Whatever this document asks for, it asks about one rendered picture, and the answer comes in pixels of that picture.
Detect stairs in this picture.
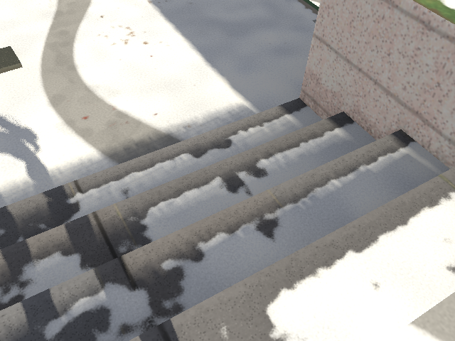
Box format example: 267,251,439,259
0,98,449,341

